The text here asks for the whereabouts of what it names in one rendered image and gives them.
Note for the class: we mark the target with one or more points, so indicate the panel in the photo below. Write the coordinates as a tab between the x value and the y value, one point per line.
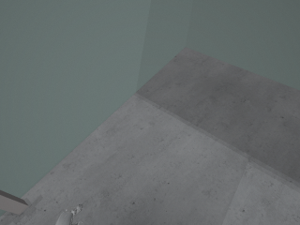
12	203

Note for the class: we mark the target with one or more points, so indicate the robot left hand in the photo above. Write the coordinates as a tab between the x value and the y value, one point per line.
66	218

